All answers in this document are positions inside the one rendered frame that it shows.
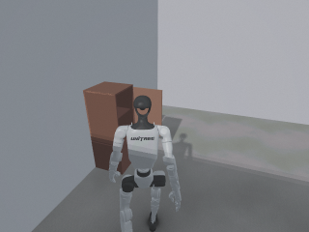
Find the robot left upper arm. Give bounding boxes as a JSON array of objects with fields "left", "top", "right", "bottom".
[{"left": 112, "top": 125, "right": 128, "bottom": 162}]

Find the robot torso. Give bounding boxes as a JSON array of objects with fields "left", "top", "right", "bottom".
[{"left": 126, "top": 122, "right": 159, "bottom": 189}]

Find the left robot hand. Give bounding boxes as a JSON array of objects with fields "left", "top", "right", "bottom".
[{"left": 109, "top": 171, "right": 121, "bottom": 184}]

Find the robot right upper arm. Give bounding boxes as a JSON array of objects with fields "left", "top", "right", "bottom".
[{"left": 157, "top": 125, "right": 174, "bottom": 165}]

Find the left robot shin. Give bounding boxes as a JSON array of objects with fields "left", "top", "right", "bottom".
[{"left": 120, "top": 210, "right": 133, "bottom": 232}]

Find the right robot hand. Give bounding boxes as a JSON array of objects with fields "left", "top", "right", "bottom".
[{"left": 168, "top": 190, "right": 182, "bottom": 212}]

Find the robot left forearm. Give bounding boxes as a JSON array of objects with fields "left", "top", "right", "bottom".
[{"left": 108, "top": 152, "right": 119, "bottom": 174}]

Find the cupboard door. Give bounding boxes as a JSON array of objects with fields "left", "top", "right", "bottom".
[{"left": 133, "top": 87, "right": 162, "bottom": 126}]

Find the robot right forearm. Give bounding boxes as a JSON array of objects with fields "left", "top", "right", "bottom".
[{"left": 166, "top": 155, "right": 181, "bottom": 191}]

